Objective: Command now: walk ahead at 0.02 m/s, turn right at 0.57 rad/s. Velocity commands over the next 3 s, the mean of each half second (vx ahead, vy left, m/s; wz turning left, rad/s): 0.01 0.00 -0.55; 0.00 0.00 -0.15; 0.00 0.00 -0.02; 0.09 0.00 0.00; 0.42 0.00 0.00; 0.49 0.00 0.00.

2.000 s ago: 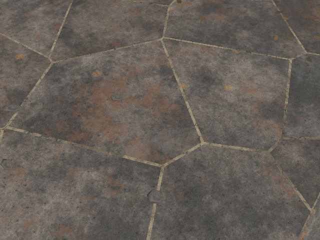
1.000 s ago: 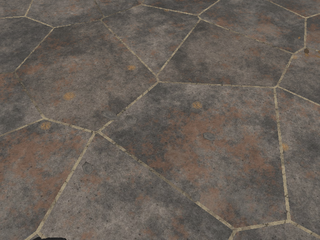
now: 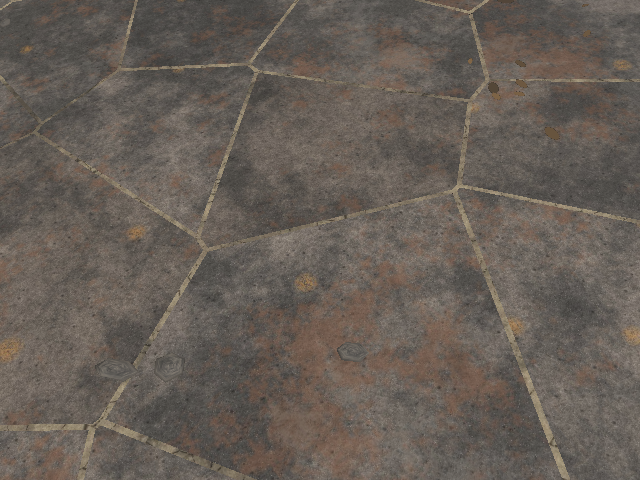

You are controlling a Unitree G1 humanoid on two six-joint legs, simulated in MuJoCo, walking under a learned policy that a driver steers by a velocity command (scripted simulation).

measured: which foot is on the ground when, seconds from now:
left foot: up 0.00-0.34, down 0.36-1.00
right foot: down 0.00-0.36, up 0.38-0.70, down 0.72-1.00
